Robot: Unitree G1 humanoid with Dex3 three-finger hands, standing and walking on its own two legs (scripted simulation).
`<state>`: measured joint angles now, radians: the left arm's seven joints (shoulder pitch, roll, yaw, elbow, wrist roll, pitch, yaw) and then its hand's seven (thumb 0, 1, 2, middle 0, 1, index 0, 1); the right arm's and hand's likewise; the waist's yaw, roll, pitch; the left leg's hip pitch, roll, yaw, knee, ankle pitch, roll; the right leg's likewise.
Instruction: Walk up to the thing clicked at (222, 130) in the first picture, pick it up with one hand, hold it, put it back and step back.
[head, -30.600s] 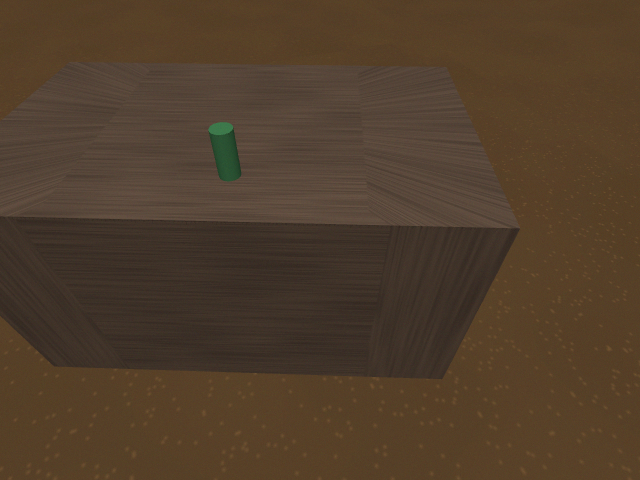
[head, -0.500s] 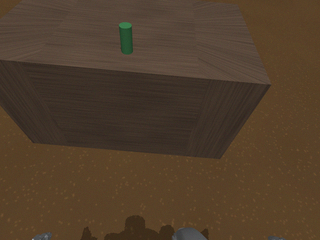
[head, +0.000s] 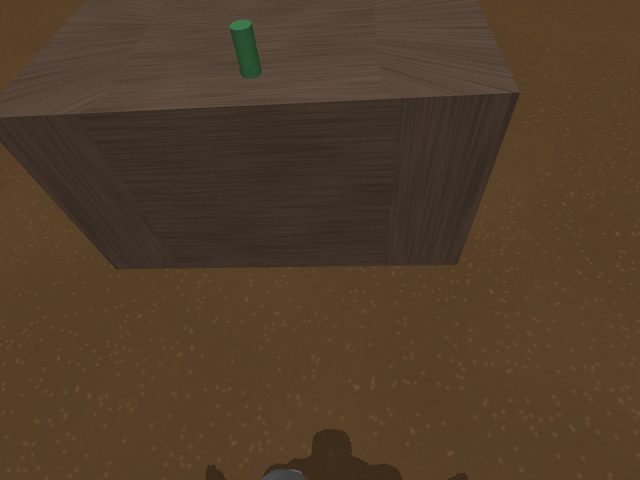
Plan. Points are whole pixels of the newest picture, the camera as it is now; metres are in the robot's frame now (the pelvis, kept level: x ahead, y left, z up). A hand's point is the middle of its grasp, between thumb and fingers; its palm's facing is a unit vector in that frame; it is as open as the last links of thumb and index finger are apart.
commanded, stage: step back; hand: left
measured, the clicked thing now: (246, 50) +1.05 +0.22 -0.01
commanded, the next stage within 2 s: stand in 1.14 s
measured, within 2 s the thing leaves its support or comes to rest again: neither
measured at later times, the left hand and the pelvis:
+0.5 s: hand out of the picture -0.04 +0.27 -0.16, palm faces +0.03 -0.93 -0.35, open 7.4 cm; pelvis -0.09 +0.01 +0.00, yaw +1 degrees
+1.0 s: hand out of the picture +0.03 +0.28 -0.15, palm faces +0.02 -0.93 -0.37, open 7.4 cm; pelvis -0.06 +0.01 +0.00, yaw +1 degrees
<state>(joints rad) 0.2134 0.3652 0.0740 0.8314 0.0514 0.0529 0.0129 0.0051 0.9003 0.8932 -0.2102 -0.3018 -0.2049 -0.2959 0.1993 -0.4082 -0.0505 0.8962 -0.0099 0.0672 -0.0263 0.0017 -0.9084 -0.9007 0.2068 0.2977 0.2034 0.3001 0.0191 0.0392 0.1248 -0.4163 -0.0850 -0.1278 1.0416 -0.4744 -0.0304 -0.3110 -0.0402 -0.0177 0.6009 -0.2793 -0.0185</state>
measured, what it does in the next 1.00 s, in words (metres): steps on the spot: left foot, then right foot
